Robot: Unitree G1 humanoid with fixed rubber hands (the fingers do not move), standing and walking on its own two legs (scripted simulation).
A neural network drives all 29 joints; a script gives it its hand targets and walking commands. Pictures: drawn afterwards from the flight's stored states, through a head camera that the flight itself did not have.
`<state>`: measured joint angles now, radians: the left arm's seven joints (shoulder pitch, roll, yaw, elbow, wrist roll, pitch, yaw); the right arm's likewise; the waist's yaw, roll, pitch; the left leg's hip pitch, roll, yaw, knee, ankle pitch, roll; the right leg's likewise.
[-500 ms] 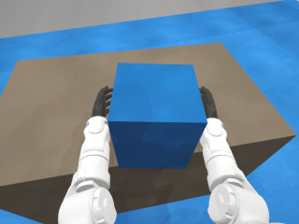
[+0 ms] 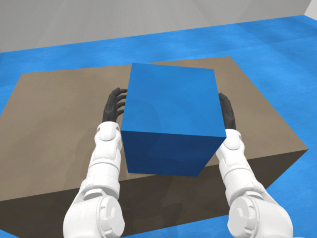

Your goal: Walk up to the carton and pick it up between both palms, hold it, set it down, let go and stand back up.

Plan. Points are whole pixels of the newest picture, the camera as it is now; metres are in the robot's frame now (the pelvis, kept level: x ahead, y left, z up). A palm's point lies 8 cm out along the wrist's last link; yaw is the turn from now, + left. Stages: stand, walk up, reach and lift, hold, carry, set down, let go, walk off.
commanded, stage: reach and lift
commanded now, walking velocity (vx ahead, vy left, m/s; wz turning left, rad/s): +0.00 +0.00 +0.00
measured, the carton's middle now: (167, 124) +0.41 -0.01 +0.07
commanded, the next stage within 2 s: none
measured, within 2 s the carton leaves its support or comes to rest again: neither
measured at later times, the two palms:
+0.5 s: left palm (97, 114) +0.38 +0.17 +0.14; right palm (221, 113) +0.38 -0.13 +0.14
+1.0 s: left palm (94, 112) +0.36 +0.16 +0.17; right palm (228, 111) +0.36 -0.14 +0.17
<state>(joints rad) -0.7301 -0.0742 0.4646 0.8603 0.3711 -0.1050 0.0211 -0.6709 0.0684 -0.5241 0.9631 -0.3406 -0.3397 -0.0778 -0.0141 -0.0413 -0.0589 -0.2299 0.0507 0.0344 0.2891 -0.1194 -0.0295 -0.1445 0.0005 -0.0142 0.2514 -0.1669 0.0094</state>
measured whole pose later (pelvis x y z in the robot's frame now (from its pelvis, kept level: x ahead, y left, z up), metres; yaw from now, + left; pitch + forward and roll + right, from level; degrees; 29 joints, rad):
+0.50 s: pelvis -0.01 +0.01 +0.00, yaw +0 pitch +0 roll +0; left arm -0.75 -0.02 0.36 0.78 0.29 0.16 0.06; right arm -0.75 0.02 -0.36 0.98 -0.13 -0.11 -0.10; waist 0.00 -0.06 -0.07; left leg -0.17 0.04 0.04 0.29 -0.12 -0.02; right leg -0.08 -0.01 -0.01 0.26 -0.17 0.02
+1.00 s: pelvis -0.02 +0.00 +0.00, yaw +1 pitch -7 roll +0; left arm -0.66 -0.03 0.31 0.39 0.29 0.47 0.03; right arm -0.71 -0.04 -0.09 0.75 0.12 0.10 -0.16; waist -0.07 -0.06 0.02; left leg -0.07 0.03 0.01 0.31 -0.12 -0.01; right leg 0.02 -0.01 -0.04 0.27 -0.18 0.02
